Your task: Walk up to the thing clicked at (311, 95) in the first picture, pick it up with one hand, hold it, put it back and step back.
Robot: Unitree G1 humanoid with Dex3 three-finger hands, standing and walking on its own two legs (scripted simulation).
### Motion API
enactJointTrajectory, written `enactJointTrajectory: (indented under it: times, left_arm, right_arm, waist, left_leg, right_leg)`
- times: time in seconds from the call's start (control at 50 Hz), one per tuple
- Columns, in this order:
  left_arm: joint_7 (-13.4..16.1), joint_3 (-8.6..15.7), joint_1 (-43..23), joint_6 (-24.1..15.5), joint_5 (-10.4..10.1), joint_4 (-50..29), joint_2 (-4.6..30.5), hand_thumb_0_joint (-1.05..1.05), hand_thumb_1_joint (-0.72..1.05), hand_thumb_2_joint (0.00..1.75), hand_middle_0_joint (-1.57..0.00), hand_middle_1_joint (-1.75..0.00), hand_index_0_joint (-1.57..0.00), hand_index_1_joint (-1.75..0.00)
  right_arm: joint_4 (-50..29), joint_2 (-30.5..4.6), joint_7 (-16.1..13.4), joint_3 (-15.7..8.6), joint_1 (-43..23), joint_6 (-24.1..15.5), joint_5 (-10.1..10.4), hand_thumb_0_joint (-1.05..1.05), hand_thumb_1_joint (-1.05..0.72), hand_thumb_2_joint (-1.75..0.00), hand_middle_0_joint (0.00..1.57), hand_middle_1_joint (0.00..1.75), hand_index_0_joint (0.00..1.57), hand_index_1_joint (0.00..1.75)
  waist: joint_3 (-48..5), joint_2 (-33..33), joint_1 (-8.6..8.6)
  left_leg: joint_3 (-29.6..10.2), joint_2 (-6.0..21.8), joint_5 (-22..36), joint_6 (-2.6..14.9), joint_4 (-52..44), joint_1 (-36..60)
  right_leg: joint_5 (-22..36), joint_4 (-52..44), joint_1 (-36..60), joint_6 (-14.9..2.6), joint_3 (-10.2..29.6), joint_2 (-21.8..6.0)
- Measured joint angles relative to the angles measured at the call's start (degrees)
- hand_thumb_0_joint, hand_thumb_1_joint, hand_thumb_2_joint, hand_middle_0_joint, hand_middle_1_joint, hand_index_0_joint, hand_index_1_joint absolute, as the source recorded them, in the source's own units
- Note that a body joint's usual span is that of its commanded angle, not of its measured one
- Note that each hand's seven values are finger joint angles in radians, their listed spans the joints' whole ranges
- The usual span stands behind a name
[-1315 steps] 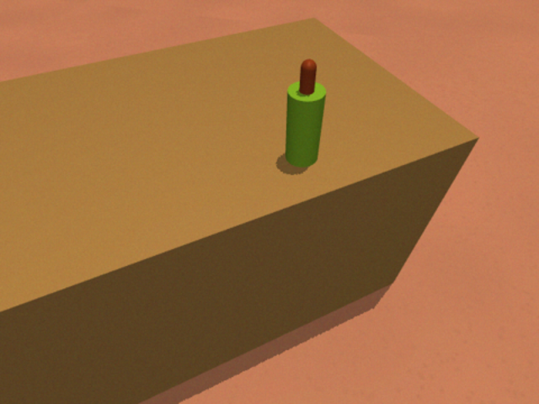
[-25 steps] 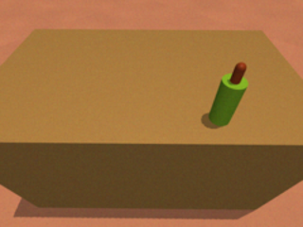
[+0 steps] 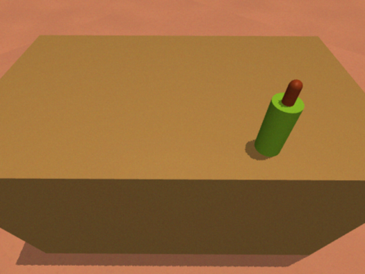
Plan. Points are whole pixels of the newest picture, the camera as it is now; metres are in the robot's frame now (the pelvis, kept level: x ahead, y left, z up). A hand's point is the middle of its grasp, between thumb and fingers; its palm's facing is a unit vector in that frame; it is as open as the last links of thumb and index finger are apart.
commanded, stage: home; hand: right
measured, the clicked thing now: (280, 118) +0.45 -0.23 +0.08
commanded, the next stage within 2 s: stand in 0.24 s
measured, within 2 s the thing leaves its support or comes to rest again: neither
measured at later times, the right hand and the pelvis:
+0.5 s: hand out of the picture +0.07 -0.26 -0.15, palm faces -0.04 +0.94 -0.35, open 16.4 cm; pelvis +0.00 +0.00 +0.00, yaw +0 degrees
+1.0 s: hand out of the picture +0.08 -0.26 -0.16, palm faces -0.04 +0.94 -0.35, open 7.6 cm; pelvis +0.01 +0.00 +0.00, yaw +0 degrees
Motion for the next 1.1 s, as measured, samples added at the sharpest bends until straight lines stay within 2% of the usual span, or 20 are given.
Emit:
enactJointTrajectory:
  times: [0.44,0.54,0.68,0.84,0.94,1.1]
  left_arm:
    - [0.1,0.3,1.0,0.2,0.1,0.2,-0.1,0.01,0.9,0.9,-0.21,-0.31,-0.21,-0.3]
    - [0.0,0.3,1.2,0.1,0.0,0.1,-0.1,0.01,0.9,0.9,-0.21,-0.3,-0.21,-0.3]
    - [0.0,0.3,1.3,0.1,0.0,-0.1,-0.3,0.01,0.9,0.9,-0.21,-0.3,-0.21,-0.3]
    - [0.1,0.3,1.1,0.0,0.0,-0.3,-0.2,0.01,0.9,0.9,-0.21,-0.3,-0.21,-0.3]
    - [0.1,0.3,1.0,-0.1,-0.1,-0.4,-0.2,0.01,0.9,0.9,-0.21,-0.3,-0.21,-0.3]
    - [0.2,0.3,0.7,-0.1,-0.1,-0.7,-0.2,0.01,0.9,0.9,-0.21,-0.3,-0.21,-0.3]
  right_arm:
    - [0.4,0.2,0.1,-0.6,0.2,0.3,0.0,-0.01,0.51,-0.07,0.09,0.09,0.09,0.09]
    - [0.6,0.2,0.2,-0.6,0.5,0.3,0.0,0.0,0.32,-0.27,0.15,0.19,0.15,0.19]
    - [0.7,0.2,0.2,-0.6,0.6,0.3,0.0,0.0,-0.14,-0.66,0.19,0.27,0.19,0.27]
    - [0.5,0.3,0.2,-0.6,0.5,0.4,0.0,0.0,-0.66,-0.84,0.2,0.29,0.2,0.29]
    - [0.5,0.3,0.2,-0.6,0.3,0.3,0.1,0.0,-0.81,-0.88,0.2,0.3,0.2,0.3]
    - [0.4,0.3,0.2,-0.6,0.1,0.3,0.0,0.0,-0.89,-0.89,0.2,0.3,0.2,0.3]
  waist:
    - [0.0,0.2,-0.06]
    - [0.1,0.2,-0.1]
    - [0.1,0.3,-0.11]
    - [0.0,0.3,-0.17]
    - [0.1,0.3,-0.14]
    - [-0.1,0.2,-0.14]
  left_leg:
    - [-0.1,-0.1,0.5,-0.03,-0.8,0.5]
    - [-0.2,0.0,0.5,-0.09,-0.9,0.4]
    - [-0.2,-0.1,0.5,-0.12,-1.0,0.4]
    - [-0.3,-0.1,0.3,-0.12,-0.9,0.2]
    - [-0.2,-0.1,0.2,-0.09,-0.9,0.4]
    - [-0.3,-0.2,0.1,-0.04,-1.0,0.4]
  right_leg:
    - [0.1,-0.2,0.3,-0.08,-0.1,-0.1]
    - [0.2,-0.4,0.3,-0.13,-0.2,-0.1]
    - [0.2,-0.5,0.2,-0.15,-0.2,-0.1]
    - [0.0,-0.5,0.2,-0.14,-0.3,-0.1]
    - [-0.1,-0.6,0.4,-0.1,-0.3,-0.1]
    - [-0.2,-0.8,0.5,-0.03,-0.3,-0.2]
